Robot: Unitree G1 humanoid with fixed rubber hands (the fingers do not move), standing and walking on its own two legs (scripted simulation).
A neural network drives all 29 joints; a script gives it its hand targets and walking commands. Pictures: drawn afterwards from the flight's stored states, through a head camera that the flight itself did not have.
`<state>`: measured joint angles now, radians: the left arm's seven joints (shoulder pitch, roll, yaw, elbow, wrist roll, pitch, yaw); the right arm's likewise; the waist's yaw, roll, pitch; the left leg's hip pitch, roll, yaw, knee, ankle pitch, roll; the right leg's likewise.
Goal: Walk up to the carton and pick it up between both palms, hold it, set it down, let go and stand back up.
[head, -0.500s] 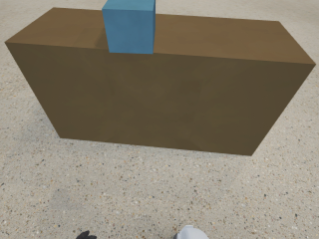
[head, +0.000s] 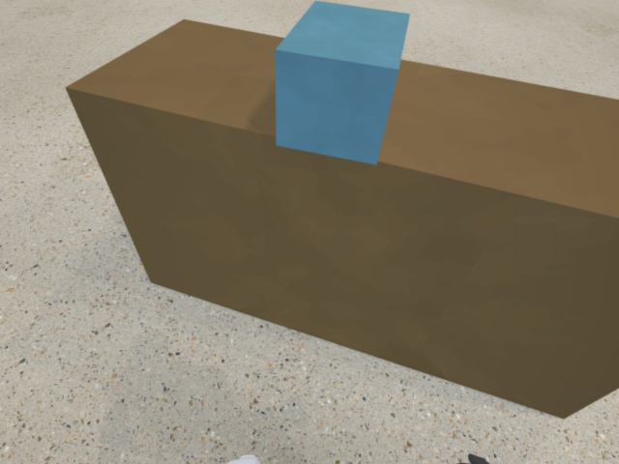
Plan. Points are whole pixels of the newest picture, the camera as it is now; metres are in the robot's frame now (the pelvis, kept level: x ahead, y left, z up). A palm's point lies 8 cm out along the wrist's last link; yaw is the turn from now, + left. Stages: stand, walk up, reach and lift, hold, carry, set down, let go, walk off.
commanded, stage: walk up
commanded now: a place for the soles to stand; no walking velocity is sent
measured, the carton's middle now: (344, 78) +0.81 -0.03 +0.13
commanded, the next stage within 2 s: none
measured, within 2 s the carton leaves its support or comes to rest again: neither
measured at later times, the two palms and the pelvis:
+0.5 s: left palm (215, 372) +0.29 +0.16 -0.11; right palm out of the picture +0.16 -0.34 -0.13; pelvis +0.20 -0.09 +0.00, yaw -2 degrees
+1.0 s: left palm (244, 340) +0.35 +0.13 -0.14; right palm (483, 286) +0.47 -0.32 -0.11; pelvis +0.35 -0.11 +0.00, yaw +1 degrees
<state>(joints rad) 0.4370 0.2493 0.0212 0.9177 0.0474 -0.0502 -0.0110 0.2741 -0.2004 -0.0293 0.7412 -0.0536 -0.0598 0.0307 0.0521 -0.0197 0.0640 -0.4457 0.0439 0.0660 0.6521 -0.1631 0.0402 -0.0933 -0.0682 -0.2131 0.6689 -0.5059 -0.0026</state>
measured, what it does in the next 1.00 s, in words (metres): walks ahead: right foot, then left foot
